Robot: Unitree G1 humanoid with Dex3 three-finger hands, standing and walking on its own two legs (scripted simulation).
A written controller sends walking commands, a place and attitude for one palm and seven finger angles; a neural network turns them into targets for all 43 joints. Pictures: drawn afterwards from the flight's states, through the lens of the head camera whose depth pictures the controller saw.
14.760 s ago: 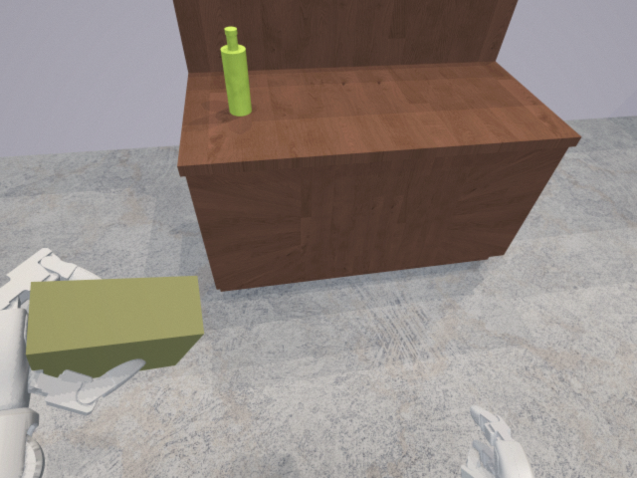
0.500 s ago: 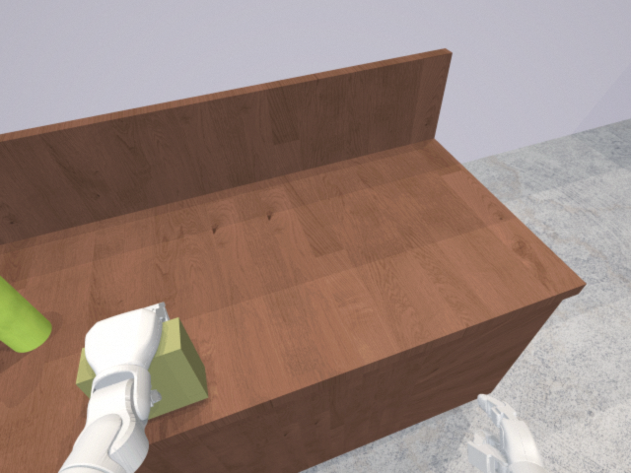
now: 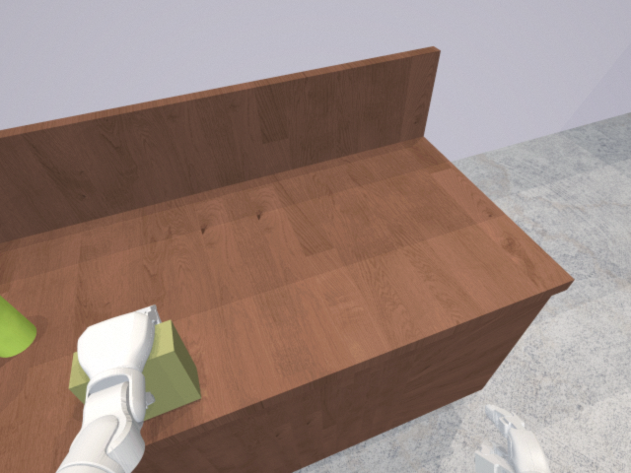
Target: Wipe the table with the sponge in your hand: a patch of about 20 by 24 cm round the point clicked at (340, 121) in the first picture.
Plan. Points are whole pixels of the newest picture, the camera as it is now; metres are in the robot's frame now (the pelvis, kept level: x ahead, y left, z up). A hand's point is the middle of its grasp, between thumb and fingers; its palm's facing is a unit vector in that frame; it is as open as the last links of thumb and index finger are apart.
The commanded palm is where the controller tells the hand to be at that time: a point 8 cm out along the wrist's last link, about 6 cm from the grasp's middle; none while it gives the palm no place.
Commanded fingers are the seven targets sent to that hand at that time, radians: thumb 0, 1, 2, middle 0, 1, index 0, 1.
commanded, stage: wipe forward along the first lane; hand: left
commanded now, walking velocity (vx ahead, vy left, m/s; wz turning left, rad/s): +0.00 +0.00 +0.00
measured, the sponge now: (147, 384) +0.24 +0.29 -0.07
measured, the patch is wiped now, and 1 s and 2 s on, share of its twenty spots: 0.05 0.35 0.45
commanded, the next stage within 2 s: slide across to the middle lane in 1.60 s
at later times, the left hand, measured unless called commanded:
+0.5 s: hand (126, 334) +0.29 +0.33 -0.02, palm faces -0.14 -0.02 -0.99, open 10.0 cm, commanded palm +0.27 +0.32 +0.01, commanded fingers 0.00 0.10 1.30 -1.20 -1.60 -1.20 -1.60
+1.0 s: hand (123, 302) +0.34 +0.36 -0.02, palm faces -0.15 +0.00 -0.99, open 10.0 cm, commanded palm +0.33 +0.35 +0.01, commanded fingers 0.00 0.10 1.30 -1.20 -1.60 -1.20 -1.60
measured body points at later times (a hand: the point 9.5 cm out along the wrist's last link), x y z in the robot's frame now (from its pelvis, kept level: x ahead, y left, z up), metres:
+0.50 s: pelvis -0.02 +0.00 -0.01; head +0.02 -0.02 +0.44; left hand +0.29 +0.32 +0.03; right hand +0.13 -0.26 -0.14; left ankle +0.00 +0.10 -0.73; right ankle +0.00 -0.09 -0.73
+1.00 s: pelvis -0.03 +0.01 -0.03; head +0.03 +0.01 +0.42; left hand +0.34 +0.35 +0.03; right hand +0.06 -0.26 -0.15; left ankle +0.00 +0.10 -0.73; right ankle +0.00 -0.09 -0.73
